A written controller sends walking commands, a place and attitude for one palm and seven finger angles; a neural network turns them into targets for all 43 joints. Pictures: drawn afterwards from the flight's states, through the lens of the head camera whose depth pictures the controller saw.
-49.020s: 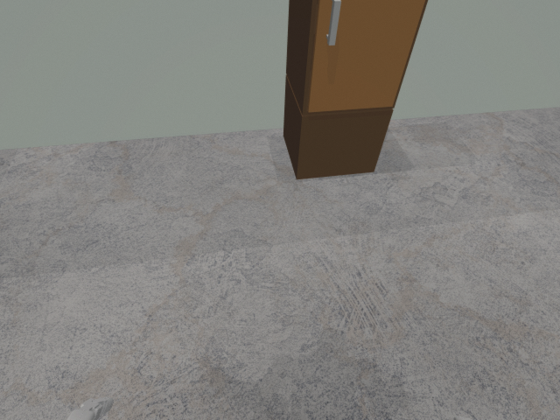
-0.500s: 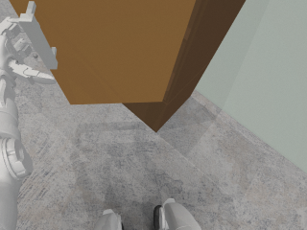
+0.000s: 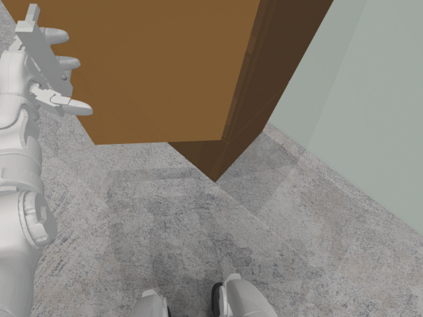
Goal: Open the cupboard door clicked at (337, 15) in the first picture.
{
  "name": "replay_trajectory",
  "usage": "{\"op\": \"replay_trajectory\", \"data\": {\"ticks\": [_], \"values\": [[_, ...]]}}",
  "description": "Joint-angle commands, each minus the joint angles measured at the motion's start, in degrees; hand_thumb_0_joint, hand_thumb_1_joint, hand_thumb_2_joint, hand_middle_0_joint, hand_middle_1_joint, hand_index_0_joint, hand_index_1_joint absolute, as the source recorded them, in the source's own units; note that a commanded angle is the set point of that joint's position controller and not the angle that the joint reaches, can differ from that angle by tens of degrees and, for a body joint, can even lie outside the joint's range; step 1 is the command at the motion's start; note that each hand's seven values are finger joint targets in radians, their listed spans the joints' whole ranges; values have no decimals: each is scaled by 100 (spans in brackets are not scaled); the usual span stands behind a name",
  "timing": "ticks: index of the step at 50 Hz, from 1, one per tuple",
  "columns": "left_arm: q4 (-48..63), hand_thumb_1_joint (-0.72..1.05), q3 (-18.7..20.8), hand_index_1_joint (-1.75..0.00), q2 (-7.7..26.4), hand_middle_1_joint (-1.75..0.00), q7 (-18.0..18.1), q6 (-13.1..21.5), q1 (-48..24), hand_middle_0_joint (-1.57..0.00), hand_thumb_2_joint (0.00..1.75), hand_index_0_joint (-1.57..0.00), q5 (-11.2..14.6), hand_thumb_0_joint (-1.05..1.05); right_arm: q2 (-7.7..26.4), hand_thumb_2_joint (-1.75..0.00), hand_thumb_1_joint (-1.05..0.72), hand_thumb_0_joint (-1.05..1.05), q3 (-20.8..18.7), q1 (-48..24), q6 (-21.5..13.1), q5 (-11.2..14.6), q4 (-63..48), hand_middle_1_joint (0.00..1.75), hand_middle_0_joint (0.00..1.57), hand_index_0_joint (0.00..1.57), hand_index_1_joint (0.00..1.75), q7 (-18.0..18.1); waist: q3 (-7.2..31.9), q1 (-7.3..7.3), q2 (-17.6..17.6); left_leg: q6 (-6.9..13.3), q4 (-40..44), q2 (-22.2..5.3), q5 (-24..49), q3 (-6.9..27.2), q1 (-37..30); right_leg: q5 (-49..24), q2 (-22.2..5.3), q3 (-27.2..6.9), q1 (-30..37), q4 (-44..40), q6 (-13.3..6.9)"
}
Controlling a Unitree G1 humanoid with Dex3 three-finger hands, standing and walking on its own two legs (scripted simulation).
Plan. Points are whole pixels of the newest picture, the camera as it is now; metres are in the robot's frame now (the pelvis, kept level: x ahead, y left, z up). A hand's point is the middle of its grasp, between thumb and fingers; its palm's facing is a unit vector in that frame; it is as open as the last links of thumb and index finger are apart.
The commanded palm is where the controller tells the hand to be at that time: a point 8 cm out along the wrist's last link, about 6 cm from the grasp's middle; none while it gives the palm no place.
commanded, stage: slide the fingers in behind the handle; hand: left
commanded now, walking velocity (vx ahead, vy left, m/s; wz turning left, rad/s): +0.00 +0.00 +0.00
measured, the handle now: (50, 54) +0.57 +0.23 +0.09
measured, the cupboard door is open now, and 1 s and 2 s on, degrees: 46 47 70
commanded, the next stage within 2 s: close the thumb around the handle in 0.42 s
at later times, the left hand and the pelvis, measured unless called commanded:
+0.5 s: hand (58, 79) +0.52 +0.21 +0.09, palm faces -0.02 -1.00 -0.01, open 14.0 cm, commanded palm +0.49 +0.25 +0.09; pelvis +0.00 +0.00 +0.00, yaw +0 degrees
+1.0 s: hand (60, 81) +0.51 +0.21 +0.09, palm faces +0.00 -1.00 -0.02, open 8.1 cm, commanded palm +0.49 +0.24 +0.09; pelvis +0.00 +0.01 +0.00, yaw +0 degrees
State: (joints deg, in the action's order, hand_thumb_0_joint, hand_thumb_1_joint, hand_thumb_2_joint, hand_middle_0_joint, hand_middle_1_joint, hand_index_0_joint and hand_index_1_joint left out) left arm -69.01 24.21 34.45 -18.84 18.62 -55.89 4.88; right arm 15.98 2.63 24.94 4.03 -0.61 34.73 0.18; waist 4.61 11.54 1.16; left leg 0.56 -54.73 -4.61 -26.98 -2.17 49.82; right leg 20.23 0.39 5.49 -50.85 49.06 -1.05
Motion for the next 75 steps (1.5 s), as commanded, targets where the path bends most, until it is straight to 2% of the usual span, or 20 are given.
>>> {"op": "replay_trajectory", "data": {"ticks": [1,3,7,10,12,15,19,26,29,35,36,43,45,51,56,61,66,68,71,75], "values": [[1356,-50,25,-120,1275,-120,139,475,-2514,-30,30,-30,68,0,1014,-90,-90,0,-389,1058,-71,-21,-187,30,20,20,30,62,2825,30,947,121,478,308,2602,354,-1736,-2105,229,-377,1627,-338,3],[1230,-50,91,-120,1413,-120,162,438,-2533,-30,30,-30,45,0,1043,-90,-90,0,-386,1055,-74,-11,-176,30,20,20,30,70,2654,59,743,140,500,312,2380,337,-1514,-2016,224,-403,1698,-366,23],[1473,-50,131,-120,1386,-120,89,525,-2403,-30,30,-30,81,0,1026,-90,-90,0,-403,1040,-85,-9,-217,30,20,20,30,69,3107,-46,917,118,486,324,2796,328,-1795,-2417,218,-413,1930,-293,-6],[1250,-50,362,-120,1647,-120,31,472,-2267,-30,30,-30,162,0,1057,-90,-90,0,-386,1017,-53,13,-227,30,20,20,30,92,2861,-56,644,141,495,325,2664,291,-1456,-2501,213,-448,2107,-307,7],[1072,-50,119,-120,1364,-120,-27,385,-2202,-30,30,-30,166,0,1038,-90,-90,0,-378,971,-51,34,-253,30,20,20,30,91,2603,10,516,153,532,343,2453,267,-1315,-2376,210,-444,2042,-357,23],[1434,-50,164,-120,1437,-120,-10,498,-2378,-30,30,-30,135,0,1031,-90,-90,0,-401,979,-68,14,-259,30,20,20,30,95,2936,-50,935,125,500,326,2757,313,-1764,-2401,213,-422,1881,-303,-3],[1385,-50,122,-120,1246,-120,-13,572,-2339,-30,30,-30,246,0,1030,-90,-90,0,-401,991,-81,-1,-244,30,20,20,30,89,2821,-3,690,122,490,310,2853,370,-1784,-2399,240,-369,1810,-277,-15],[1583,-50,49,-120,1160,-120,29,563,-2244,-30,30,-30,177,0,1016,-90,-90,0,-425,943,-58,-3,-217,30,20,20,30,59,3001,-99,1071,46,490,268,3223,441,-2206,-2310,225,-304,1556,-255,-18],[1425,-33,49,-122,1053,-122,88,536,-2179,-31,37,-31,247,0,1020,-90,-90,0,-413,931,-56,0,-239,30,20,20,30,65,2671,-39,684,92,539,281,2952,426,-1944,-2226,244,-285,1612,-297,-18],[1472,0,-85,-125,977,-125,208,602,-2447,-34,52,-34,124,0,1009,-90,-90,0,-416,918,-84,-12,-188,30,20,20,30,51,2714,-32,1011,37,557,275,2864,475,-2126,-1940,220,-282,1351,-288,-13],[1408,6,-41,-126,995,-126,218,606,-2361,-34,54,-34,124,0,1020,-90,-90,0,-427,936,-90,-15,-173,30,20,20,30,53,2742,-37,777,48,539,274,2834,487,-2095,-1943,226,-281,1387,-298,-9],[1338,45,-159,-130,895,-130,173,630,-2573,-37,71,-37,137,0,1036,-90,-90,0,-415,918,-123,-19,-130,30,20,20,30,57,2639,42,764,55,563,281,2564,485,-1996,-1785,225,-294,1346,-330,-2],[1539,56,-79,-131,1002,-131,170,704,-2572,-38,76,-38,129,0,1037,-90,-90,0,-424,948,-136,-29,-135,30,20,20,30,64,3038,-57,1059,19,549,282,2866,519,-2259,-1905,217,-295,1404,-271,-29],[1308,90,-96,-135,964,-135,170,652,-2522,-40,90,-40,144,0,1042,-90,-90,0,-423,965,-147,-25,-70,30,20,20,30,74,2740,25,718,69,534,289,2617,478,-1953,-1908,226,-310,1438,-319,-7],[1423,90,-173,-135,935,-135,138,672,-2573,-40,90,-40,122,0,1026,-90,-90,0,-422,972,-162,-28,-62,30,20,20,30,75,2865,8,1024,46,511,294,2840,483,-2110,-2031,214,-316,1422,-296,-21],[1279,90,-29,-135,1120,-135,134,624,-2541,-40,90,-40,156,0,1059,-90,-90,0,-413,971,-144,-27,-31,30,20,20,30,80,2680,52,675,88,513,292,2604,458,-1840,-2014,223,-338,1531,-337,2],[1290,90,-209,-135,972,-135,115,609,-2691,-40,90,-40,120,0,1037,-90,-90,0,-406,939,-171,-16,-43,30,20,20,30,102,2648,99,875,98,507,311,2449,445,-1847,-1874,205,-359,1396,-341,1],[1156,90,289,-135,1623,-135,96,574,-2187,-40,90,-40,67,0,1090,-90,-90,0,-395,960,-135,-9,-127,30,20,20,30,124,2776,-119,739,109,530,333,2486,397,-1622,-2023,192,-400,1773,-309,-8],[1282,90,134,-135,1302,-135,-33,564,-1742,-40,90,-40,159,0,1024,-90,-90,0,-386,857,-119,12,-259,30,20,20,30,108,2865,-209,727,110,545,341,2674,332,-1669,-2288,188,-391,1949,-277,-3],[1698,90,294,-135,1351,-135,-103,566,-1125,-40,90,-40,310,0,1019,-90,-90,0,-414,769,-70,47,-448,30,20,20,30,81,3093,-426,731,97,606,335,2949,280,-1767,-2589,201,-391,2285,-264,-25]]}}
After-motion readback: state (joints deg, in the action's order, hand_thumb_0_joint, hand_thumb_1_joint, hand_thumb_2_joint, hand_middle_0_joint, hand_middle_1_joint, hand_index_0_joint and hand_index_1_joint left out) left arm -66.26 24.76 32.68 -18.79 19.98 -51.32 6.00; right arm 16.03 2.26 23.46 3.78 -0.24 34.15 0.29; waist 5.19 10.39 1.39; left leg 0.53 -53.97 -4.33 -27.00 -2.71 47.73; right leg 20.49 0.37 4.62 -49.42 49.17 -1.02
